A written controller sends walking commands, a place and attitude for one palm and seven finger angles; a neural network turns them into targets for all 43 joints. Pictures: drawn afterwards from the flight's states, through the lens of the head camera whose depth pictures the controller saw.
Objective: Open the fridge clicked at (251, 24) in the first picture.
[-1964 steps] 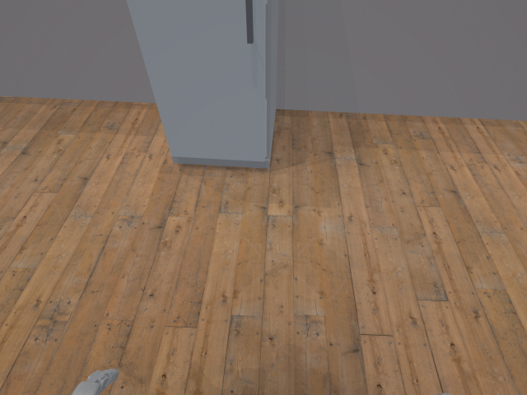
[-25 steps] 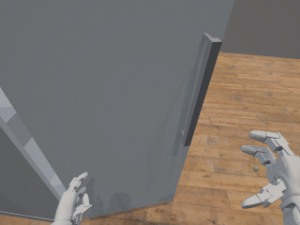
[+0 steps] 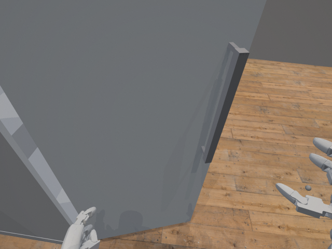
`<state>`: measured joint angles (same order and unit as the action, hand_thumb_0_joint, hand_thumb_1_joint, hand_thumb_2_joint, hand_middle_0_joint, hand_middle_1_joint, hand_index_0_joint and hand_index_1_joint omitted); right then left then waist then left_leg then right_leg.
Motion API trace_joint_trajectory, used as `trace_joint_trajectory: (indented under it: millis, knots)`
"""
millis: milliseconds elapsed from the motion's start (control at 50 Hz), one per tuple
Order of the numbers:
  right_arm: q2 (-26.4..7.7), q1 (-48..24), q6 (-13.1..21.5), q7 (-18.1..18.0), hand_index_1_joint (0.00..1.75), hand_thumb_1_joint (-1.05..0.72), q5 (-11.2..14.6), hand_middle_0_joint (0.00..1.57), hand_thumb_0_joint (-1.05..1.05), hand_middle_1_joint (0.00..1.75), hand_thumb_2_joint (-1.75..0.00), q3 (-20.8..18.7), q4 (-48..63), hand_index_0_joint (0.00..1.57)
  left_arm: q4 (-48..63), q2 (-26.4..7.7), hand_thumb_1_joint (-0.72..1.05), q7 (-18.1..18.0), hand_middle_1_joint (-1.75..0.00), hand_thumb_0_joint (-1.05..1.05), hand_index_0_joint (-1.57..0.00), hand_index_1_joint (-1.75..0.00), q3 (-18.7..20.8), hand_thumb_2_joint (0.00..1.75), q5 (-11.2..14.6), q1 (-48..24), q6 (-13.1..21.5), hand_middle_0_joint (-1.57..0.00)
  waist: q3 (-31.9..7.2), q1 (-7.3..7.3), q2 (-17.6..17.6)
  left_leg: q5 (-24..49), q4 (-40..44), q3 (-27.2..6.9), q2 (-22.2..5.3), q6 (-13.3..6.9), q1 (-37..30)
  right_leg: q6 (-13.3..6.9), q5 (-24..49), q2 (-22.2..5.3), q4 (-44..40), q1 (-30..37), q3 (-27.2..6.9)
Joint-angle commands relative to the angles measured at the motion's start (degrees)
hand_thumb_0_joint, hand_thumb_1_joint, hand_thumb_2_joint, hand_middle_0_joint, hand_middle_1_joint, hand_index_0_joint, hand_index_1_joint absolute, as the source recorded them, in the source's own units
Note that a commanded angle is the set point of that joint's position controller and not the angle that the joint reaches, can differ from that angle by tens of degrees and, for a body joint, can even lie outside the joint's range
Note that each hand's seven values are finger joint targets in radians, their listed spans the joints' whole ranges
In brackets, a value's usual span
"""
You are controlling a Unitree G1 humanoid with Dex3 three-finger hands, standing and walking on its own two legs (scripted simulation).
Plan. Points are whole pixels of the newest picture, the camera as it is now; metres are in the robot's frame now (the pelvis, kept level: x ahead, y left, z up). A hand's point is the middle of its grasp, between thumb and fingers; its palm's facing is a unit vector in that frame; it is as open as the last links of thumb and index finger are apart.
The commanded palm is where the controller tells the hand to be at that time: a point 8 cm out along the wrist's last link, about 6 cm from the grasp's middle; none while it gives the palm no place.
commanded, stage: draw the hand back to the body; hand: right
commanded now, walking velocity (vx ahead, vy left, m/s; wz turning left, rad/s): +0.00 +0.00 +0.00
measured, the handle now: (217, 113) +0.41 -0.13 +0.15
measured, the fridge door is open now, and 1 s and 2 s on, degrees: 71 71 71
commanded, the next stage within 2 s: step back with the hand held close in 0.66 s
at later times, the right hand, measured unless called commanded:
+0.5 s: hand (320, 186) +0.20 -0.28 +0.16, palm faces +0.50 +0.79 -0.35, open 7.6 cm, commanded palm +0.15 -0.30 +0.18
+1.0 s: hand (317, 183) +0.20 -0.27 +0.16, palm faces +0.39 +0.82 -0.42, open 7.4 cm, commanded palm +0.14 -0.31 +0.18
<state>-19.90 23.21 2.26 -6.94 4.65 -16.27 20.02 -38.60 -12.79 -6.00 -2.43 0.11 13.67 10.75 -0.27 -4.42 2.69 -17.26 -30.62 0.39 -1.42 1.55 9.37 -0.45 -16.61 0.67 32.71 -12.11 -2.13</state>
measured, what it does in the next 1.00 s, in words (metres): stands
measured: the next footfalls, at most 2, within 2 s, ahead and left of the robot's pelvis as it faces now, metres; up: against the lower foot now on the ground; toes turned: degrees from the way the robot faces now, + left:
left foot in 1.78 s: -0.19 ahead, +0.10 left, +0.00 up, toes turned +2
right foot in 1.90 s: -0.05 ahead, -0.11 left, +0.00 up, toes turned +3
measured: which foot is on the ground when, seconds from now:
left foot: down 0.00-1.00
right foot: down 0.00-1.00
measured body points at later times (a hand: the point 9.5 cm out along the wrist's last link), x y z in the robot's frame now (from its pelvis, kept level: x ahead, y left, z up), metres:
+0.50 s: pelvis +0.01 +0.00 +0.01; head -0.02 +0.01 +0.45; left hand +0.20 +0.22 -0.07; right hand +0.16 -0.32 +0.18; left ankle +0.00 +0.14 -0.73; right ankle +0.02 -0.11 -0.73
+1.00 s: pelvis -0.01 -0.01 +0.01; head +0.00 -0.01 +0.46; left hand +0.18 +0.22 -0.07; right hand +0.17 -0.31 +0.18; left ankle +0.00 +0.14 -0.73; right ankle +0.02 -0.11 -0.73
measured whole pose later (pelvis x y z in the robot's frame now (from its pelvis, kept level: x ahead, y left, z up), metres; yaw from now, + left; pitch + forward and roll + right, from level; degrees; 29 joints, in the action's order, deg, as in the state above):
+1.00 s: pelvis -0.01 -0.01 +0.01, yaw +1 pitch -1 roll +1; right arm -21.4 26.6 7.7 -6.2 3.5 -21.7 24.6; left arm -34.0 -12.7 -4.2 -1.1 -0.6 8.8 3.1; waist 2.6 -1.7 1.3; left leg -12.0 -24.3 -0.9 -1.4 2.6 10.9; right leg -1.4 -12.9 0.5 28.5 -14.1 -0.7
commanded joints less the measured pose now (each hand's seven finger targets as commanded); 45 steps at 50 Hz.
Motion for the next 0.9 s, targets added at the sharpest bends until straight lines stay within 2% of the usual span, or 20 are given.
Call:
trace_joint_trajectory:
  millis: [0, 20, 80, 100, 180, 220, 260, 300, 340, 380, 540, 560, 700, 740, 760, 780, 800, 820, 840, 880]
  knots:
    - [-10.99, -7.00, 4.55, -0.64, 0.58, -0.43, -0.25, 0.22, 0.00, 0.58, -0.67, -8.29, 8.90, 0.22, 10.16, -6.44, 0.90, -0.72, -0.30, 0.00, -0.20, -0.30, 2.65, 0.90, 0.30, -9.89, 2.83, -0.20, -0.80, 0.25, -2.45, 4.42, 7.29, 1.44, 0.10, -2.48, 2.66, -1.24, 5.68, -1.78, -7.94, 1.82, 0.48]
    - [-10.36, -5.74, 4.56, -0.40, 0.55, -0.47, -0.09, 0.22, 0.00, 0.55, -0.69, -8.22, 7.56, 0.22, 10.09, -6.24, 0.90, -0.59, -0.30, 0.00, -0.20, -0.30, 2.58, 0.90, 0.27, -9.67, 2.43, -0.20, -0.78, 0.23, -2.51, 5.33, 7.14, 1.55, 0.00, -2.38, 2.24, -1.29, 6.50, -1.76, -7.95, 1.94, 0.73]
    - [-10.73, -4.93, 5.06, 0.01, 0.49, -0.57, -0.03, 0.21, 0.00, 0.49, -0.74, -9.08, 9.89, 0.21, 10.42, -5.98, 0.90, -0.18, -0.30, 0.00, -0.20, -0.30, 2.82, 0.90, 0.31, -9.96, 1.94, -0.20, -2.76, -0.19, 1.10, 7.67, 6.94, 1.21, -0.11, -2.45, 0.90, -1.08, 8.94, -1.74, -8.07, 3.62, 1.21]
    - [-11.37, -4.37, 5.11, 0.02, 0.47, -0.61, 0.03, 0.21, 0.00, 0.47, -0.76, -9.77, 9.88, 0.21, 10.37, -6.23, 0.90, -0.18, -0.30, 0.00, -0.20, -0.30, 2.98, 0.90, 0.18, -10.01, 1.90, -0.20, -3.32, -0.45, -0.02, 8.72, 7.29, 1.26, -0.11, -2.46, -0.03, -1.17, 10.11, -1.72, -8.10, 3.70, 1.24]
    - [-12.18, -5.25, 5.38, 0.03, 0.38, -0.75, 0.03, 0.21, 0.00, 0.38, -0.83, -10.53, 12.77, 0.21, 10.82, -5.86, 0.90, -0.03, -0.30, 0.00, -0.20, -0.30, 2.93, 0.90, 0.10, -10.10, 1.90, -0.20, -3.56, -0.28, 1.77, 9.02, 7.85, 1.12, -0.08, -2.36, -0.22, -1.16, 10.10, -1.61, -8.29, 4.49, 1.59]
    - [-12.86, -5.13, 5.53, -0.12, 0.34, -0.83, -0.06, 0.20, 0.00, 0.34, -0.87, -11.34, 13.30, 0.20, 10.70, -5.85, 0.90, -0.18, -0.30, 0.00, -0.20, -0.30, 3.01, 0.90, 0.03, -10.16, 2.02, -0.20, -3.19, -0.31, 1.16, 9.75, 8.27, 1.08, -0.11, -2.44, -0.34, -1.24, 10.73, -1.65, -8.23, 4.72, 1.57]
    - [-13.30, -5.55, 5.69, -0.25, 0.30, -0.90, -0.21, 0.20, 0.00, 0.30, -0.90, -11.84, 15.21, 0.20, 10.71, -5.72, 0.90, -0.19, -0.30, 0.00, -0.20, -0.30, 3.07, 0.90, 0.07, -10.14, 2.14, -0.20, -4.49, -0.38, 3.10, 10.97, 7.99, 1.01, -0.04, -2.52, -0.83, -1.10, 12.06, -1.54, -8.30, 5.95, 1.75]
    - [-12.32, -5.03, 5.18, -0.21, 0.30, -0.90, -0.27, 0.20, 0.00, 0.30, -0.90, -11.28, 13.54, 0.20, 10.23, -5.97, 0.90, -0.26, -0.30, 0.00, -0.20, -0.30, 3.07, 0.90, -0.18, -9.77, 2.01, -0.20, -3.33, -0.18, 2.55, 12.51, 8.30, 1.26, 0.01, -2.55, -0.81, -1.14, 13.54, -1.52, -8.35, 6.01, 1.83]
    - [-10.97, -5.35, 4.56, -0.01, 0.30, -0.90, -0.07, 0.20, 0.00, 0.30, -0.90, -10.07, 11.25, 0.20, 10.36, -5.87, 0.90, -0.16, -0.30, 0.00, -0.20, -0.30, 3.02, 0.90, 0.01, -9.80, 1.51, -0.20, -0.78, 0.12, -0.03, 10.88, 8.66, 1.35, 0.15, -2.23, 0.51, -1.16, 11.96, -1.70, -8.49, 5.17, 1.69]
    - [-10.74, -5.30, 4.32, 0.13, 0.30, -0.90, -0.01, 0.20, 0.00, 0.30, -0.90, -9.89, 9.86, 0.20, 10.27, -6.01, 0.90, -0.24, -0.30, 0.00, -0.20, -0.30, 3.16, 0.90, -0.01, -9.80, 1.03, -0.20, -0.33, 0.29, -2.13, 9.46, 8.99, 1.45, 0.20, -2.07, 0.98, -1.34, 10.70, -1.73, -8.76, 5.17, 1.64]
    - [-12.10, -6.97, 4.48, -0.11, 0.30, -0.90, -0.38, 0.20, 0.00, 0.30, -0.90, -10.26, 14.52, 0.20, 10.61, -5.81, 0.90, -0.15, -0.30, 0.00, -0.20, -0.30, 2.92, 0.90, -0.37, -10.54, 1.10, -0.20, -4.57, -0.37, 3.13, 11.08, 8.76, 1.11, -0.05, -2.37, -1.78, -1.19, 12.62, -1.37, -9.33, 7.06, 1.51]
    - [-12.27, -6.47, 4.45, -0.23, 0.30, -0.90, -0.40, 0.20, 0.00, 0.30, -0.90, -10.68, 14.22, 0.20, 10.48, -5.62, 0.90, -0.21, -0.30, 0.00, -0.20, -0.30, 2.90, 0.90, -0.46, -10.30, 1.21, -0.20, -4.44, -0.39, 1.74, 11.48, 8.69, 1.40, 0.10, -2.36, -1.97, -1.17, 13.03, -1.37, -9.40, 6.99, 1.48]
    - [-11.92, -6.17, 3.84, -0.02, 0.30, -0.90, -0.33, 0.20, 0.00, 0.30, -0.90, -11.13, 10.86, 0.20, 10.13, -5.78, 0.90, -0.29, -0.30, 0.00, -0.20, -0.30, 2.86, 0.90, -0.36, -10.66, 0.69, -0.20, -0.21, -0.39, 0.51, 8.73, 9.91, 1.52, 0.32, -2.50, -1.14, -0.96, 10.76, -1.58, -10.86, 5.35, 1.23]
    - [-11.27, -6.10, 3.92, 0.13, 0.30, -0.90, -0.29, 0.20, 0.00, 0.30, -0.90, -10.63, 11.13, 0.20, 10.21, -5.64, 0.90, -0.14, -0.30, 0.00, -0.20, -0.30, 2.86, 0.90, -0.33, -10.60, 0.48, -0.20, -1.09, -0.36, 0.82, 8.89, 9.47, 1.56, 0.29, -2.42, -1.40, -0.89, 10.95, -1.70, -10.83, 5.71, 1.26]
    - [-9.08, -9.99, 4.30, 0.48, 0.30, -0.90, -0.46, 0.20, 0.00, 0.30, -0.90, -7.13, 15.48, 0.20, 10.78, -5.55, 0.90, 0.13, -0.30, 0.00, -0.20, -0.30, 2.55, 0.90, -0.37, -11.26, 0.83, -0.20, -2.29, 0.09, 3.28, 8.59, 9.43, 1.26, 0.10, -2.36, -1.61, -0.98, 10.44, -1.37, -10.97, 6.52, 1.11]
    - [-18.84, -18.68, 7.66, -0.66, 0.30, -0.90, -1.10, 0.20, 0.00, 0.30, -0.90, -16.35, 20.96, 0.20, 12.76, -6.65, 0.90, 0.47, -0.30, 0.00, -0.20, -0.30, 2.27, 0.90, 0.05, -11.19, -0.39, -0.20, 2.79, 2.06, 1.48, 10.41, 13.38, -4.29, -1.88, -2.22, 2.64, -2.30, 6.77, -2.33, -9.05, 1.74, -0.05]
    - [-18.41, -17.50, 8.86, -0.63, 0.30, -0.90, -1.37, 0.20, 0.00, 0.30, -0.90, -16.36, 17.60, 0.20, 11.44, -6.22, 0.90, 0.21, -0.30, 0.00, -0.20, -0.30, 2.11, 0.90, -0.23, -11.12, -1.14, -0.20, 2.82, 2.33, 0.48, 11.05, 14.09, -4.47, -3.29, -2.62, 3.01, -2.15, 5.81, -1.90, -8.30, 1.46, -0.44]
    - [-12.96, -8.53, 8.28, -0.16, 0.30, -0.90, -1.36, 0.20, 0.00, 0.30, -0.90, -12.29, 11.94, 0.20, 10.27, -5.74, 0.90, 0.36, -0.30, 0.00, -0.20, -0.30, 2.28, 0.90, -0.63, -11.22, -1.91, -0.20, 3.49, 2.69, -3.76, 12.75, 14.21, -4.83, -3.46, -2.61, 4.77, -2.25, 7.78, -1.84, -7.04, 2.06, -0.74]
    - [-10.76, -3.53, 7.88, 0.17, 0.30, -0.90, -1.58, 0.20, 0.00, 0.30, -0.90, -10.79, 10.65, 0.20, 10.97, -6.00, 0.90, 0.78, -0.30, 0.00, -0.20, -0.30, 2.71, 0.90, -0.77, -10.23, -2.84, -0.20, 1.53, 2.54, -5.92, 14.57, 13.69, -4.78, -3.81, -2.49, 4.43, -2.21, 10.14, -2.16, -6.08, 2.49, -0.70]
    - [-9.53, 0.68, 8.00, 0.46, 0.30, -0.90, -1.53, 0.20, 0.00, 0.30, -0.90, -9.92, 12.08, 0.20, 12.66, -6.68, 0.90, 1.15, -0.30, 0.00, -0.20, -0.30, 3.51, 0.90, -0.53, -9.47, -4.31, -0.20, -2.59, 2.66, -3.69, 16.56, 11.22, -3.45, -4.16, -2.25, 2.78, -1.95, 14.97, -3.04, -5.95, 2.93, -0.47]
